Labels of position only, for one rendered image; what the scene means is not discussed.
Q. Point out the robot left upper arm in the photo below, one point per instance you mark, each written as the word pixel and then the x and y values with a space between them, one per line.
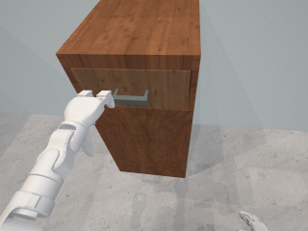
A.
pixel 11 224

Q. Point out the left robot hand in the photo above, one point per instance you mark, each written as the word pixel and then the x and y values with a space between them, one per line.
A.
pixel 85 109

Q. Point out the drawer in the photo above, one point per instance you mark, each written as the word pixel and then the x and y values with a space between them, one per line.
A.
pixel 167 88

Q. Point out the cabinet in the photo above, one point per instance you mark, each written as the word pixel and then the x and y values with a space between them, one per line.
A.
pixel 141 34

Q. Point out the robot left forearm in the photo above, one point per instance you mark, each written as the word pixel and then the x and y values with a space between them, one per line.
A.
pixel 36 198

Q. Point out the handle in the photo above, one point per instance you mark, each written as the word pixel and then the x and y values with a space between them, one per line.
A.
pixel 130 99

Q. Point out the right robot hand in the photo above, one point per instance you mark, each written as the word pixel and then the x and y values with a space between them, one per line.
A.
pixel 252 221

